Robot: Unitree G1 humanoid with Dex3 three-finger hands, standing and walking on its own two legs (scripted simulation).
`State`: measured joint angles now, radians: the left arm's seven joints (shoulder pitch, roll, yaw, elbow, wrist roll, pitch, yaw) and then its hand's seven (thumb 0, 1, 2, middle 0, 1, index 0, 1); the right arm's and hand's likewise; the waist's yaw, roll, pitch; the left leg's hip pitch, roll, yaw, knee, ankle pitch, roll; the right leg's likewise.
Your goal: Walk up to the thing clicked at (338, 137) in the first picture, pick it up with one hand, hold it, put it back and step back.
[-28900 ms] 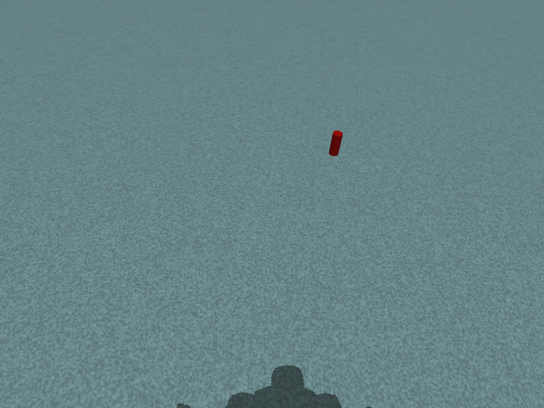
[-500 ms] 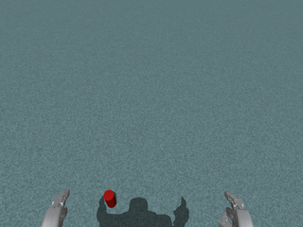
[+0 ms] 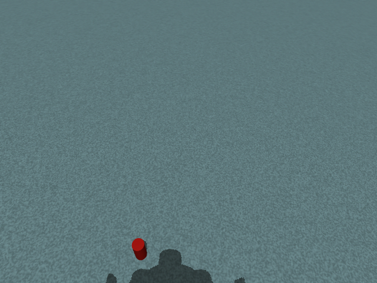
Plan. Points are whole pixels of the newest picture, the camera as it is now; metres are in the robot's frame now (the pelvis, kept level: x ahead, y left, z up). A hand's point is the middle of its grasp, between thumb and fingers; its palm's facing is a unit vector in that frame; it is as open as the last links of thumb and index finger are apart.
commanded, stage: stand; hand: left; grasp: from the side
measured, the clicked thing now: (139, 249) +0.41 +0.20 -0.68
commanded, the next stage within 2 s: step back in 1.82 s
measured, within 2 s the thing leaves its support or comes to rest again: neither
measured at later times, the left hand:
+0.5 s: hand out of the picture +0.02 +0.25 -0.13, palm faces -0.02 -0.94 -0.35, open 7.4 cm
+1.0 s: hand out of the picture +0.06 +0.23 -0.13, palm faces -0.05 -0.94 -0.33, open 7.4 cm
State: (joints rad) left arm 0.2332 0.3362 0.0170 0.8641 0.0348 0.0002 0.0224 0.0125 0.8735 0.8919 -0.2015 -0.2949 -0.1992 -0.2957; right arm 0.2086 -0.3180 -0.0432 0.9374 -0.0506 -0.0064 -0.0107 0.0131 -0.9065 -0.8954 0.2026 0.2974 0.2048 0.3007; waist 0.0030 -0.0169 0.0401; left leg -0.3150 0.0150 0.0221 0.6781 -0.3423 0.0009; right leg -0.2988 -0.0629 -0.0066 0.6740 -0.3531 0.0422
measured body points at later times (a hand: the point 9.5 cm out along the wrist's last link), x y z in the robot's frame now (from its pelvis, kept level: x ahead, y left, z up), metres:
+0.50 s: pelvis -0.02 +0.00 +0.02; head -0.03 -0.01 +0.47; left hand +0.02 +0.30 -0.11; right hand +0.04 -0.29 -0.12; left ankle +0.01 +0.12 -0.72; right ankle +0.00 -0.15 -0.72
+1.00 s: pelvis -0.01 -0.01 +0.03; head +0.00 -0.02 +0.48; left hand +0.07 +0.28 -0.11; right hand +0.04 -0.30 -0.12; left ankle +0.01 +0.12 -0.72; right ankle +0.00 -0.15 -0.72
